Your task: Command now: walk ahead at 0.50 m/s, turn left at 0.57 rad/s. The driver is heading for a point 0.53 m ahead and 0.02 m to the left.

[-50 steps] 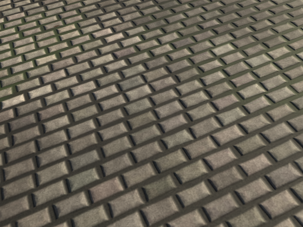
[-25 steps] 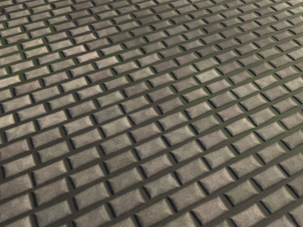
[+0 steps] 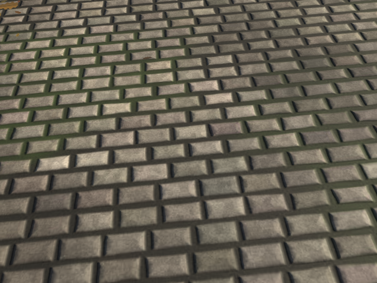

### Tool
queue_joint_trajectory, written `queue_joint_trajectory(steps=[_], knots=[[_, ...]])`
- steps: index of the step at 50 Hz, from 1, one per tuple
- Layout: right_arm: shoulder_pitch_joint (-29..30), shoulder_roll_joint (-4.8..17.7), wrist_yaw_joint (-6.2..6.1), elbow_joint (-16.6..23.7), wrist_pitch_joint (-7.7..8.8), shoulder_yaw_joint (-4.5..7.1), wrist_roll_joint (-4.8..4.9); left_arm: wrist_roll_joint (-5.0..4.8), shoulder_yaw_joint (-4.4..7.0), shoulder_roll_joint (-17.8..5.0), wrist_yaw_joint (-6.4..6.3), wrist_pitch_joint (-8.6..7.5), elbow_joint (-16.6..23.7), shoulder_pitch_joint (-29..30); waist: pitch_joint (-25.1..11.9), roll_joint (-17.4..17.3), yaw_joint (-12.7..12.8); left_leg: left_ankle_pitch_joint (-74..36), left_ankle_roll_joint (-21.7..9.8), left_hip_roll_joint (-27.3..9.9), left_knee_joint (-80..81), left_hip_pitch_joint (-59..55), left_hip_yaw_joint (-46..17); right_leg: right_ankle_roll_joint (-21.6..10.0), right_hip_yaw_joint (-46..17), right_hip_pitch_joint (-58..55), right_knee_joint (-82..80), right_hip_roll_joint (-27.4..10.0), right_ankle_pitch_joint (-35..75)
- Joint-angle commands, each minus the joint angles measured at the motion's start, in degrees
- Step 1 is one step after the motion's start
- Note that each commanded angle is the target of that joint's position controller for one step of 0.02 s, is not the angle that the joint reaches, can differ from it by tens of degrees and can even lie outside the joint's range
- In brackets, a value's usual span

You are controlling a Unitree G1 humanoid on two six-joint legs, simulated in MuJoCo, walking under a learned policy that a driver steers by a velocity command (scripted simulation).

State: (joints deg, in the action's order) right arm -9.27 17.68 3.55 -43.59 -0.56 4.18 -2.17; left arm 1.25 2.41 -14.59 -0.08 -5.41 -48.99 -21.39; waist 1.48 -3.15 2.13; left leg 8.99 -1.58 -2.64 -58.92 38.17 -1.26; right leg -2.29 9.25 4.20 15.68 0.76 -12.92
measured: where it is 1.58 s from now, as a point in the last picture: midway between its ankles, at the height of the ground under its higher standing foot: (179, 275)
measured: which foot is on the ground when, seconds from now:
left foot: up 0.00-0.20, down 0.22-0.76, up 0.78-1.00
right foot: down 0.00-0.24, up 0.26-0.72, down 0.74-1.00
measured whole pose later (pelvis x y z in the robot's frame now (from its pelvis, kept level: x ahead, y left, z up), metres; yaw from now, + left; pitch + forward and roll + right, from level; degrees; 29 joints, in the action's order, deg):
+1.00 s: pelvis +0.46 +0.07 -0.01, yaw +6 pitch -1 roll +0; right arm -13.1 12.3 -1.3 -54.0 -0.3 0.6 -1.4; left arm 1.2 0.2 -11.1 -0.4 -2.6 -53.2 -12.9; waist 4.4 -1.4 -0.4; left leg 22.3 0.4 -1.4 -48.9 22.7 -2.7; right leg -5.8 4.3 15.9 21.8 3.6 -5.5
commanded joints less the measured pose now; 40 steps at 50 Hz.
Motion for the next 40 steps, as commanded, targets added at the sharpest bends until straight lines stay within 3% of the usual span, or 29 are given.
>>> queue_joint_trajectory(steps=[1, 5, 7, 9, 10, 11, 12, 13, 14, 15, 16, 18, 20, 22, 28, 32, 34, 36, 37, 38, 39, 40], knots=[[4.8, -0.4, 0.88, 5.2, 0.67, -1.00, 0.13, -0.04, 1.19, -5.9, 0.01, -0.88, 3.0, 1.5, 1.7, 8.0, -0.8, -6.5, 0.1, -0.9, 8.5, 1.7, 1.7, -5.5, -4.6, -0.6, -6.5, -13.9, 20.3], [11.3, -0.4, 1.46, 7.9, 0.88, -1.66, -0.16, -0.05, 1.77, -7.9, -0.49, -0.23, 1.2, -1.8, 3.3, 8.0, 0.9, -4.6, -2.4, -0.1, 18.9, -1.9, 6.1, -4.7, -1.1, -4.5, -5.1, -15.6, 23.9], [11.7, 0.1, 1.19, 8.5, 0.87, -1.53, -0.44, 0.08, 1.94, -8.8, -0.87, 0.56, 0.3, -2.9, 2.9, 8.3, 0.6, 0.1, -4.4, 1.9, 22.0, -4.9, 8.2, -3.9, 1.1, -7.5, -0.8, -16.2, 34.3], [7.0, 1.3, 0.51, 7.6, 1.03, -0.85, -0.70, 0.20, 2.33, -10.8, -1.25, 1.53, -0.3, -3.5, -0.8, 9.3, -1.9, 5.9, -7.0, 6.0, 24.0, -12.5, 10.1, -3.3, 3.3, -9.5, 10.2, -16.3, 51.7], [0.5, 2.5, -0.01, 5.7, 1.49, -0.10, -0.87, 0.06, 2.43, -11.5, -1.34, 2.07, -0.3, -3.5, -4.9, 8.8, -4.7, 6.5, -8.6, 8.3, 26.6, -20.5, 10.0, -3.0, 4.1, -8.0, 20.1, -16.1, 53.1], [-9.5, 4.9, -0.90, 2.5, 1.92, 1.18, -1.37, 0.07, 2.31, -11.3, -1.30, 2.33, 0.6, -2.7, -10.5, 5.8, -9.3, 5.4, -10.8, 7.4, 30.0, -34.9, 6.1, -1.3, 5.0, 0.4, 34.5, -14.9, 43.3], [-13.0, 11.4, -1.90, 2.3, 1.85, 2.96, -1.40, -0.43, 0.90, -5.4, -0.42, 2.07, 4.3, -4.6, -17.2, -5.7, -8.1, 13.7, -16.4, -9.6, 31.6, -53.8, -18.4, 1.6, 4.7, 22.6, 53.9, -9.4, 4.5], [-13.5, 14.5, -2.29, 4.0, 1.20, 3.67, 0.62, 0.09, 1.46, -7.4, 0.09, 1.57, 7.6, -0.1, -21.2, -7.1, -8.7, 8.7, -21.8, -18.5, 40.8, -58.4, -44.3, 3.6, -5.2, 36.0, 66.0, -0.1, -19.2], [-13.2, 13.0, -2.85, 2.7, 0.76, 3.47, 1.23, 0.24, 1.69, -8.5, 0.31, 1.28, 9.1, 6.4, -13.4, -0.7, -9.5, 2.5, -20.4, -16.1, 41.8, -54.6, -34.7, 3.0, -10.6, 41.8, 66.2, -3.6, -13.1], [-10.1, 8.7, -3.37, 1.9, 1.03, 2.31, 1.47, -0.51, 0.88, -6.8, 0.44, 0.72, 8.3, 5.2, -6.8, 1.3, -6.5, -5.1, -18.3, -14.9, 42.1, -46.0, -25.4, 2.5, -9.8, 39.9, 61.3, -6.4, -7.5], [-7.3, 5.2, -3.51, 1.8, 1.64, 1.17, 1.29, -0.37, 0.70, -6.0, 0.46, 0.80, 6.5, 3.1, -3.5, 3.4, -3.5, -12.2, -15.2, -11.5, 43.0, -38.6, -19.2, 2.3, -9.6, 34.9, 55.4, -8.1, -5.8], [-4.6, 2.2, -3.35, 1.5, 3.12, -0.14, 1.42, 1.15, 0.47, -5.1, 0.90, 2.87, 4.0, -1.3, -3.1, 1.9, -0.1, -19.3, -12.6, -7.7, 45.3, -30.8, -11.6, 2.7, -9.5, 26.5, 51.0, -9.0, -4.9], [-6.7, 2.9, -2.92, -0.2, 4.56, -0.10, 1.55, 0.86, 0.70, -4.7, 1.62, 4.04, 3.4, -1.5, -3.1, 1.3, 0.2, -23.1, -11.9, -6.7, 47.1, -29.6, -8.3, 2.5, -8.8, 25.8, 49.4, -8.3, -2.5], [-8.6, 3.9, -2.81, -1.6, 5.13, 0.13, 1.45, 0.39, 0.78, -4.3, 2.04, 4.44, 4.0, 2.3, -0.7, 1.0, -0.8, -21.1, -10.5, -6.4, 49.6, -30.2, -5.8, 2.3, -9.1, 29.7, 46.4, -8.5, 2.2], [-12.1, 2.9, -3.42, -4.0, 5.96, -0.63, 1.23, -0.08, 0.77, -3.5, 2.35, 4.03, 6.0, 12.2, 3.0, 0.2, -3.9, -21.2, -6.6, -6.5, 51.9, -36.6, 0.9, 1.2, -11.4, 36.4, 33.7, -4.6, 13.0], [-15.4, 1.5, -4.56, -7.2, 5.68, -1.78, 1.49, 0.95, -0.64, -0.8, 2.42, 3.25, 7.5, 17.4, 4.1, 0.6, -5.2, -41.7, -5.6, -6.3, 47.6, -39.1, 4.7, 0.3, -4.5, 30.2, 21.3, -2.0, 14.2], [-16.0, 2.6, -5.07, -8.7, 5.49, -1.87, 1.32, 1.02, -0.70, -1.0, 2.03, 2.83, 6.5, 14.7, 2.0, -1.2, -4.0, -53.2, -4.7, -6.9, 42.1, -41.9, 4.3, -1.2, -2.9, 25.0, 18.6, 0.7, 11.0], [-14.3, 4.2, -5.59, -9.3, 5.28, -1.58, 1.14, 1.12, 0.00, -3.2, 1.11, 2.06, 2.9, 5.0, -2.2, -2.6, 0.1, -59.8, -3.9, -6.9, 31.3, -43.6, 3.3, -3.4, -3.6, 16.4, 14.9, 3.4, 8.6], [-12.7, 4.9, -5.50, -9.3, 5.13, -1.49, 1.80, 1.62, 0.32, -4.0, 0.60, 1.14, 0.8, -1.3, -4.6, -1.4, 3.8, -53.3, -3.4, -5.4, 22.1, -41.3, 4.2, -4.7, -5.0, 8.1, 7.3, 2.2, 17.1], [-12.2, 3.7, -5.40, -7.6, 5.64, -2.05, 2.68, 2.62, 1.17, -7.9, -0.08, 0.60, -1.1, -7.7, -10.8, 2.5, 5.8, -32.3, -2.5, -2.5, 8.5, -31.1, 5.1, -7.2, -12.5, -6.7, 10.4, -7.2, 41.5], [-23.8, -4.3, -4.68, -8.2, 5.39, -3.71, 4.82, 1.90, 2.38, -13.0, -0.18, 1.15, -2.1, -8.0, -21.7, 17.4, -0.1, 27.5, -0.2, 7.5, -13.6, -13.5, 4.8, -20.2, -32.3, -26.4, 17.2, -26.6, 75.9], [-20.6, 1.8, -5.26, -10.4, 4.17, -2.24, 3.70, -1.53, 1.99, -9.7, 0.24, 1.44, -1.0, -8.2, -25.8, 4.7, 2.8, 25.7, -0.4, 7.9, -17.0, -13.7, -5.0, -21.4, -33.0, -22.2, 14.9, -24.8, 73.7]])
